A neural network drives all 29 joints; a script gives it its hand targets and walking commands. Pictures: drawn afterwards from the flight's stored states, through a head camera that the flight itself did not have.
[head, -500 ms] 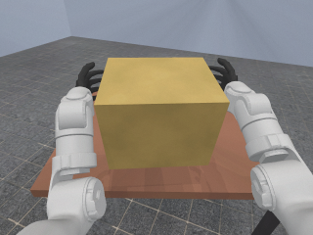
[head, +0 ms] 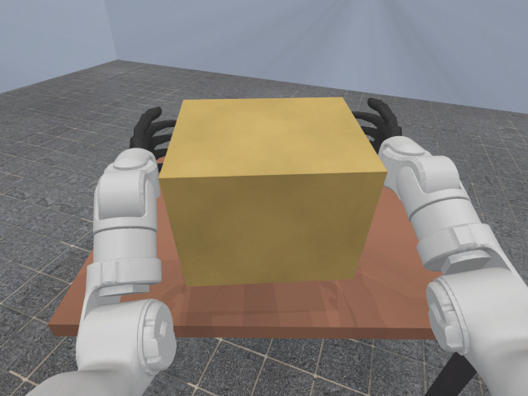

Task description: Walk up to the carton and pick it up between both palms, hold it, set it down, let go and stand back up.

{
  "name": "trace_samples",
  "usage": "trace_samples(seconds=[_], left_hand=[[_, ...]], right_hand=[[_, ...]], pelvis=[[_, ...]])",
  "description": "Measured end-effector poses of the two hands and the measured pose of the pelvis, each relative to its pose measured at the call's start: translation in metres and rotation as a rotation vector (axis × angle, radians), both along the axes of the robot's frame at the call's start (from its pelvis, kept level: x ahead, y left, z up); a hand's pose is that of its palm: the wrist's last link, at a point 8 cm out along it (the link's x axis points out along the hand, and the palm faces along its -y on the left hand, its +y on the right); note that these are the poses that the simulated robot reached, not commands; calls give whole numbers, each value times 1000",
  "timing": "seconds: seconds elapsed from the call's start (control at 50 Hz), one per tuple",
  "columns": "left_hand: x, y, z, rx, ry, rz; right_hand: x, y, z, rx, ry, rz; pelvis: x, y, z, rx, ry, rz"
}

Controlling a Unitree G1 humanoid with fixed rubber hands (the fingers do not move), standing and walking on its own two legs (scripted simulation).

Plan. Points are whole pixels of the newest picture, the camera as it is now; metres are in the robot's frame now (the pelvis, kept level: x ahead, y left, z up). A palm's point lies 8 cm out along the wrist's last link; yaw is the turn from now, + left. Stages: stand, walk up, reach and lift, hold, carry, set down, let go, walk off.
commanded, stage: hold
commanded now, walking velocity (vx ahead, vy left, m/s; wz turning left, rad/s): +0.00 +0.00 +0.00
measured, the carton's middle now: (267, 188) +0.37 +0.00 +0.20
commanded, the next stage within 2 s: none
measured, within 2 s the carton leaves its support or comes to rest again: neither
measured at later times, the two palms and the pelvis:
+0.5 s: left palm (141, 151) +0.36 +0.18 +0.27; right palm (391, 142) +0.36 -0.17 +0.28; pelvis -0.01 +0.00 +0.00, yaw +0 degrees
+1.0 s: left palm (145, 156) +0.36 +0.18 +0.26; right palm (389, 147) +0.37 -0.17 +0.27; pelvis +0.00 +0.00 +0.00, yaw +0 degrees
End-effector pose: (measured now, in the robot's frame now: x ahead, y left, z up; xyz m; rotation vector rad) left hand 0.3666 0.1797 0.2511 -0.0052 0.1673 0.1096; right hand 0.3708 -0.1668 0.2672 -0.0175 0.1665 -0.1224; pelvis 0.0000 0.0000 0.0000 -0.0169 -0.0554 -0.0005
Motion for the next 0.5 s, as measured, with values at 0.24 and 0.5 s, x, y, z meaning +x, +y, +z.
trace_samples(seconds=[0.24, 0.5], left_hand=[[-4, -4, 8, 18, -9, 2], [-7, -1, 17, 5, -26, 4]], right_hand=[[-3, -5, 2, 21, -3, 0], [-7, -1, 13, 7, -16, 1]], pelvis=[[-3, 2, 0, -1, -5, -4], [-8, -3, 0, 0, 3, 1]])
